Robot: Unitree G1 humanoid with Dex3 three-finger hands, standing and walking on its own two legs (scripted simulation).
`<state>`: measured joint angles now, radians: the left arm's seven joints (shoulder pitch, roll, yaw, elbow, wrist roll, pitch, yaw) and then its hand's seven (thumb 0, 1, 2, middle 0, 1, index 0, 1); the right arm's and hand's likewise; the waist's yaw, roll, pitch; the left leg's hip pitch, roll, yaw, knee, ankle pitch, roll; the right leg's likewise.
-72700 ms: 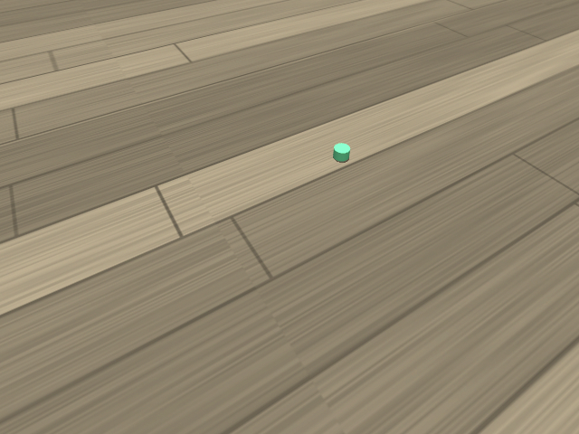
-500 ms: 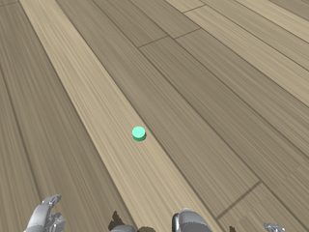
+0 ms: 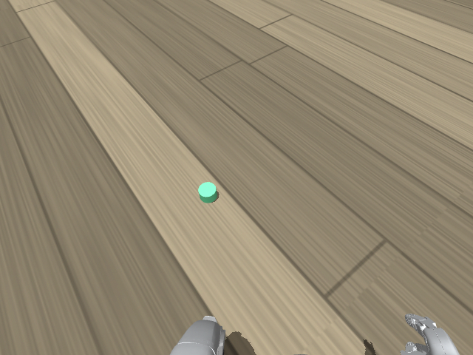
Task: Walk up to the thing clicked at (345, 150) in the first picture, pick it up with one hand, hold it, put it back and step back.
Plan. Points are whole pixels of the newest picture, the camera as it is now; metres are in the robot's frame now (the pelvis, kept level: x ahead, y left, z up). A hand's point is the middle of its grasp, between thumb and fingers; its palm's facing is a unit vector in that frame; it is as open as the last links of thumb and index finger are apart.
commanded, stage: step back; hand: left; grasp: from above
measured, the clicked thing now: (207, 192) +0.87 +0.22 -0.73
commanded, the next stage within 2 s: stand in 1.76 s
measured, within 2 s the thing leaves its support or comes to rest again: neither
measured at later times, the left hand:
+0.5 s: hand out of the picture -0.05 +0.25 -0.15, palm faces +0.06 -0.94 -0.33, open 7.3 cm
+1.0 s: hand out of the picture -0.21 +0.24 -0.13, palm faces +0.10 -0.90 -0.43, open 7.3 cm
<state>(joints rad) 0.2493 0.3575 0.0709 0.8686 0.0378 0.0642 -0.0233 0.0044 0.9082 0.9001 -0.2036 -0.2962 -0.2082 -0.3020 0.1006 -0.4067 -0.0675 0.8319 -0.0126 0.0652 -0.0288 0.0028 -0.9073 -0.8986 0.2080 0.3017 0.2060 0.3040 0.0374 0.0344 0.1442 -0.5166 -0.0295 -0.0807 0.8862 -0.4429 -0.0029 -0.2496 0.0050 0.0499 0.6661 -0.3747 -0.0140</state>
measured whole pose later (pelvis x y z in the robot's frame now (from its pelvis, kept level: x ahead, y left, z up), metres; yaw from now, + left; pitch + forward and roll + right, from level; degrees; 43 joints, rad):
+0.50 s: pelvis -0.15 -0.02 +0.01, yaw +4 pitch -1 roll -1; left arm 0.13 0.38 0.07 0.80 0.01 0.09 0.00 0.00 0.91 0.90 -0.20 -0.30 -0.21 -0.30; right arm 0.16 -0.36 -0.03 0.85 -0.04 0.02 -0.03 0.01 -0.90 -0.90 0.21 0.30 0.21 0.30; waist 0.00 -0.05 0.15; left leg -0.31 0.01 -0.01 0.56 -0.24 0.02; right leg -0.43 0.09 0.16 1.19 -0.50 0.02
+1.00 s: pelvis -0.25 -0.05 +0.00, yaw +6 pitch -2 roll +2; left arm 0.22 0.40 0.07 0.91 0.04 0.01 -0.01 0.00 0.90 0.90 -0.21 -0.30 -0.21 -0.30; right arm 0.23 -0.36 -0.05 1.00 -0.04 0.01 0.01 0.01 -0.91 -0.90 0.21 0.30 0.20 0.30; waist 0.03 -0.01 0.09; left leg -0.21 -0.04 -0.02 0.57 -0.32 0.00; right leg -0.27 -0.05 -0.02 0.66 -0.36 -0.01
